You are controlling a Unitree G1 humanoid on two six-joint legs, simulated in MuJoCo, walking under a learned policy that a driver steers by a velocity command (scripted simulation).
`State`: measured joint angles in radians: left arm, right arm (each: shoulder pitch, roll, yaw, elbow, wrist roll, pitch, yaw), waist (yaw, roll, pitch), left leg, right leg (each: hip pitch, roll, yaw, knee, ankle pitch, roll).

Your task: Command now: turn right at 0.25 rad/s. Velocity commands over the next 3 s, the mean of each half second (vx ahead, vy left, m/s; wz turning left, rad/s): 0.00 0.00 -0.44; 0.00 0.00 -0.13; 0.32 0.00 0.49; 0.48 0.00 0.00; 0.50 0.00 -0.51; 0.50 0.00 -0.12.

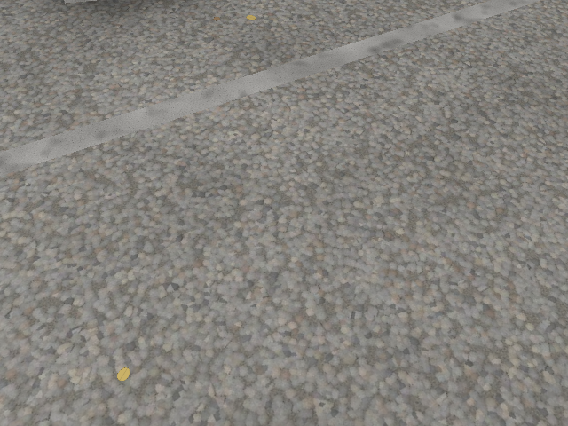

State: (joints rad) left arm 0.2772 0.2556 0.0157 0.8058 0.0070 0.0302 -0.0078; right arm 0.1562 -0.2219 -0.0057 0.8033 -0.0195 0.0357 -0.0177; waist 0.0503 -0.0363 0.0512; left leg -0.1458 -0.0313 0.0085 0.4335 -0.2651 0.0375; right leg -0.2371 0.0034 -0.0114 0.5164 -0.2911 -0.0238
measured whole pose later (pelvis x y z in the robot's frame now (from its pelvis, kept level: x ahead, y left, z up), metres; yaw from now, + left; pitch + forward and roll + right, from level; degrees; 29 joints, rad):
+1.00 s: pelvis -0.02 -0.01 +0.00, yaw -17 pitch +0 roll -1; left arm 0.18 0.27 0.02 0.81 0.02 0.03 0.03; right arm 0.22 -0.25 -0.02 0.84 -0.01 0.02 -0.01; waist -0.01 -0.01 0.04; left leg -0.22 -0.06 -0.11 0.43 -0.21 0.04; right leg -0.26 0.09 0.07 0.64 -0.42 -0.02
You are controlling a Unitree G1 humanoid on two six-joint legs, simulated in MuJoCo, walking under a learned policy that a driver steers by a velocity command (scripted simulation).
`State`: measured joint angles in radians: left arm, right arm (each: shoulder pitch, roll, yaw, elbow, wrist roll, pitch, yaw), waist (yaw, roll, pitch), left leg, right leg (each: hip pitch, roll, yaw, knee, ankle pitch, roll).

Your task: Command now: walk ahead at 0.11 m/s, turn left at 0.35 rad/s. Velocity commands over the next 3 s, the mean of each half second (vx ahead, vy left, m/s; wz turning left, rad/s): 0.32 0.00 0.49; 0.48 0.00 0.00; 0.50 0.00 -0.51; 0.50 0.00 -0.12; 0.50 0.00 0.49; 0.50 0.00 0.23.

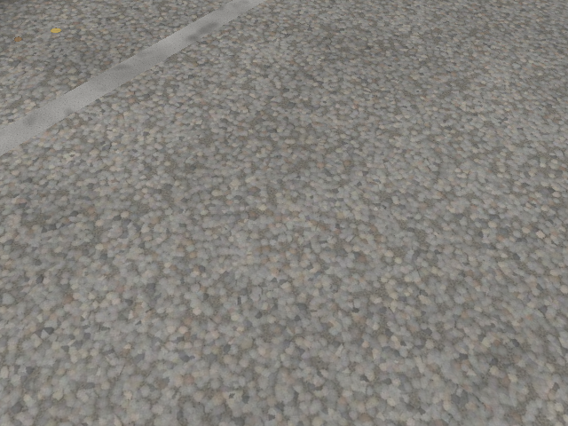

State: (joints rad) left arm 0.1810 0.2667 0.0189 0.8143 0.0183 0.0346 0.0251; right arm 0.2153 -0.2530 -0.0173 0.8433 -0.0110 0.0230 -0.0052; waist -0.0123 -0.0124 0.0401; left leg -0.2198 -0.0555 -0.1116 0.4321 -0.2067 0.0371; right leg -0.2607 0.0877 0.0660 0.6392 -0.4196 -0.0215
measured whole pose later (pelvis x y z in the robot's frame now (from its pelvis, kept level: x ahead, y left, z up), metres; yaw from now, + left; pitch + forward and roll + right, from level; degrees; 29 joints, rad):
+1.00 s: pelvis +0.37 +0.11 +0.00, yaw +14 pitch +0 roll +1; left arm 0.20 0.25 0.04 0.88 0.02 -0.02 -0.05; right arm 0.38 -0.23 -0.03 0.94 -0.02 -0.09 0.00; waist -0.02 -0.04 0.05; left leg 0.05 -0.09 0.18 0.20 -0.26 0.09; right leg -0.69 -0.09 0.00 0.87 -0.01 -0.05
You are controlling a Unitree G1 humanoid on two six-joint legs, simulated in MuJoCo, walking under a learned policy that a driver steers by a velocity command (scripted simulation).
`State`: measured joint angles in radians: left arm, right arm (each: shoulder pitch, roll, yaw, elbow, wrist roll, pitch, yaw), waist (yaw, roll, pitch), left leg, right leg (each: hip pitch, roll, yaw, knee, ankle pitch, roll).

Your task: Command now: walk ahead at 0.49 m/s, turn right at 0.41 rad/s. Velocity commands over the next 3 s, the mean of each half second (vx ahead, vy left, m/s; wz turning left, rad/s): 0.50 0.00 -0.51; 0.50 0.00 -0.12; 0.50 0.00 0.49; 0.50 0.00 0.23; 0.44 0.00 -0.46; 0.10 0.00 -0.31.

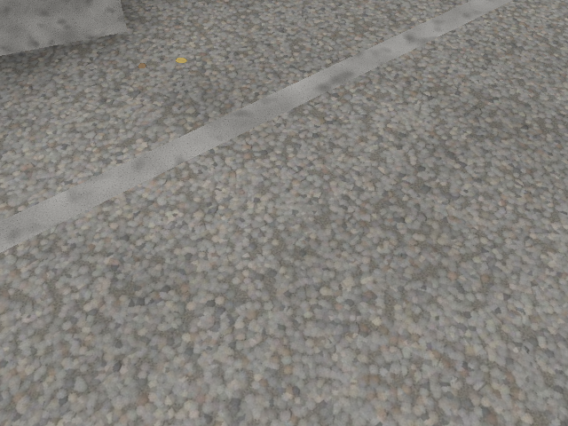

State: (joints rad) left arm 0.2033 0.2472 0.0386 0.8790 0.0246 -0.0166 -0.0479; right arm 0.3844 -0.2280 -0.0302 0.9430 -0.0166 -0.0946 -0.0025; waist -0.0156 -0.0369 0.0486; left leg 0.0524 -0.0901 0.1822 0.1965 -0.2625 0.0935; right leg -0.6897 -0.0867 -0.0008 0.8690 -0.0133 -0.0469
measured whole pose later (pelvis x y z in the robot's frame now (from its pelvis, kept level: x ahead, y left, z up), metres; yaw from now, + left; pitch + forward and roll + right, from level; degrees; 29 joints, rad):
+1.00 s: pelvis +0.55 -0.07 +0.01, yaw -18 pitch +1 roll +0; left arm 0.13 0.26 0.02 0.78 0.05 -0.04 -0.03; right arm 0.44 -0.24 -0.04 0.91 0.00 -0.06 0.01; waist -0.05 -0.04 0.02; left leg -0.13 -0.10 -0.05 0.30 -0.18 0.08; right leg -0.56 -0.06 0.03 0.84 -0.21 0.02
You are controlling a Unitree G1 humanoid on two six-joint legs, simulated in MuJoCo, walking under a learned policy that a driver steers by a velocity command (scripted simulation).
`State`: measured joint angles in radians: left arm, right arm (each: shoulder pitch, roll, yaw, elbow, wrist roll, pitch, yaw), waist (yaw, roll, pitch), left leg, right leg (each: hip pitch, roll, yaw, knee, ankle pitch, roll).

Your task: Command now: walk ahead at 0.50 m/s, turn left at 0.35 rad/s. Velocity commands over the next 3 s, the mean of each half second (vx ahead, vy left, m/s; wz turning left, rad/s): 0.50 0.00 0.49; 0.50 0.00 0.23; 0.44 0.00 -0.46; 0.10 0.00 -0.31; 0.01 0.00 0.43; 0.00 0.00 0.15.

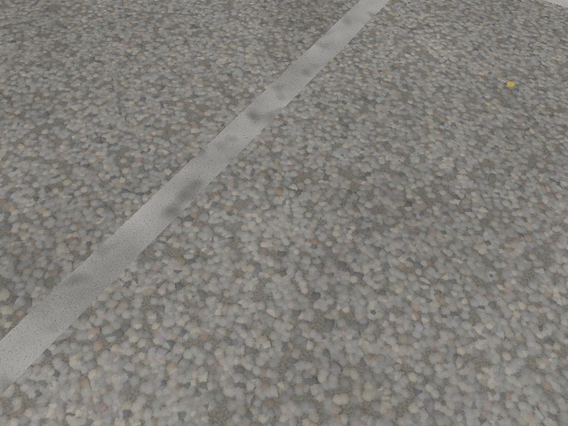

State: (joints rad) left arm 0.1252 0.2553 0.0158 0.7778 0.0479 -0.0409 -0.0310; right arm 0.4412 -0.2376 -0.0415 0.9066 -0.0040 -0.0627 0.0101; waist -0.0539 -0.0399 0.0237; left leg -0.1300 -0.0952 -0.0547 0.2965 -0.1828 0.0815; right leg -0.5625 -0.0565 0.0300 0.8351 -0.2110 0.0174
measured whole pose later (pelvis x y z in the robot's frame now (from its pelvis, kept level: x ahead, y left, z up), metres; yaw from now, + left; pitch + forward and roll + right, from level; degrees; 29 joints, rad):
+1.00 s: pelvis +0.46 +0.12 +0.00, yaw +22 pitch +0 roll +0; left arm 0.27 0.25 0.05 0.87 0.02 -0.01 -0.03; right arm 0.34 -0.23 -0.04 0.87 -0.02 -0.08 0.00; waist 0.00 -0.04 0.04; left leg -0.05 -0.08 0.14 0.25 -0.21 0.11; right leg -0.63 -0.08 0.05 1.05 -0.15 -0.03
